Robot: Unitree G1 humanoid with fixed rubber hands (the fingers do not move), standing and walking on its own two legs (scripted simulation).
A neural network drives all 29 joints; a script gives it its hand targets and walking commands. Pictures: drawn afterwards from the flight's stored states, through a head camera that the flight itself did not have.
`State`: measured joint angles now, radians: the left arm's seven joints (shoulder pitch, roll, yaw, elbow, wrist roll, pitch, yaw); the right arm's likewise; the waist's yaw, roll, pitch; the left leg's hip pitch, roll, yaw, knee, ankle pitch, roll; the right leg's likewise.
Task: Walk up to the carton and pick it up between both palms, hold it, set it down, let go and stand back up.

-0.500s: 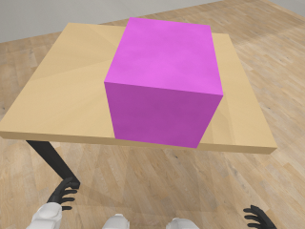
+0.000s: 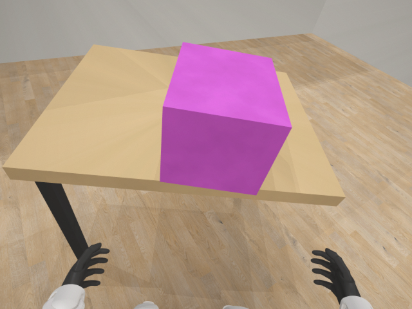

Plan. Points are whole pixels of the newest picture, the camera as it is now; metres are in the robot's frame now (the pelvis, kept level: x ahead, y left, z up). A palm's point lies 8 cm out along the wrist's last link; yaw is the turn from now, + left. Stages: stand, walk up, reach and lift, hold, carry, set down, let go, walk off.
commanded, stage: reach and lift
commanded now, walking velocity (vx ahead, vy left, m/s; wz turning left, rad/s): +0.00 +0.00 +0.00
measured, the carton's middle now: (218, 116) +0.57 -0.04 +0.07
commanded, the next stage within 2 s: none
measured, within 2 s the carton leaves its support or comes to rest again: neither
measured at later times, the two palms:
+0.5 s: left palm (65, 274) +0.19 +0.24 +0.00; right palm (354, 302) +0.14 -0.24 +0.05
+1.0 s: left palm (92, 223) +0.25 +0.20 +0.07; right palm (347, 286) +0.15 -0.22 +0.07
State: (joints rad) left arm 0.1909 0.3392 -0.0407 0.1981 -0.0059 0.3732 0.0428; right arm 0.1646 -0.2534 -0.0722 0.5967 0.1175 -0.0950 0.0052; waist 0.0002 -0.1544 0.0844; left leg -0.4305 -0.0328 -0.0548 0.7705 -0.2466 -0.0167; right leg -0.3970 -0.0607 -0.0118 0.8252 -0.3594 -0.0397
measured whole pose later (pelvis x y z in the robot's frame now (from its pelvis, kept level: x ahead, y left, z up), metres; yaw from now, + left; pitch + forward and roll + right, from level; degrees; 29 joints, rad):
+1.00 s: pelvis -0.05 +0.04 +0.02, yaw -7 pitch -7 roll -1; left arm -0.11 0.31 -0.17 0.21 -0.14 0.33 0.20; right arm 0.10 -0.25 -0.07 0.20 0.26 0.16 0.13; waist 0.00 -0.04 0.03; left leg -0.33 -0.01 0.00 0.61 -0.25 0.03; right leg -0.23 -0.01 0.00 0.58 -0.24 0.02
